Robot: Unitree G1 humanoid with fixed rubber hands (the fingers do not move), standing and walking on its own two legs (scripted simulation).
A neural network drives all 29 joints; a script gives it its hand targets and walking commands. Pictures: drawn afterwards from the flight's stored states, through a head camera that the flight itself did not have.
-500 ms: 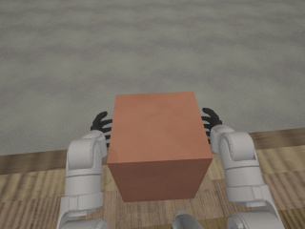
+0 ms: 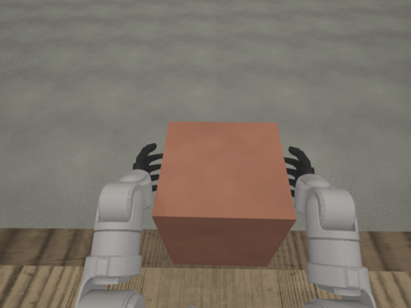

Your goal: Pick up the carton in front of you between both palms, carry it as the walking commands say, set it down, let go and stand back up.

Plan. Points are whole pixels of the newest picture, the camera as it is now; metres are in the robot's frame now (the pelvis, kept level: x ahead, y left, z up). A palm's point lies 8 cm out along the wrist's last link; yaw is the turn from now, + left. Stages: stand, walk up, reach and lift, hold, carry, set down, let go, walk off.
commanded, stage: carry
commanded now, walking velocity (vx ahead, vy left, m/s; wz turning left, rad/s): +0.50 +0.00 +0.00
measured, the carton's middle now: (221, 198) +0.35 +0.02 +0.03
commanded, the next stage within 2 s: none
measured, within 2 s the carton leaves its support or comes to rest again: neither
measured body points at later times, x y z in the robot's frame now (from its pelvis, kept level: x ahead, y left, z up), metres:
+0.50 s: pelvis +0.35 -0.03 -0.19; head +0.35 -0.03 +0.26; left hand +0.70 +0.14 -0.07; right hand +0.73 -0.16 -0.07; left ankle +0.23 +0.08 -0.72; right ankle +0.43 -0.08 -0.89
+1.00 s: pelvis +0.71 -0.01 -0.33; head +0.71 -0.02 +0.12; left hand +1.07 +0.11 -0.23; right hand +1.05 -0.19 -0.24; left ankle +0.71 +0.05 -1.02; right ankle +0.69 -0.13 -0.94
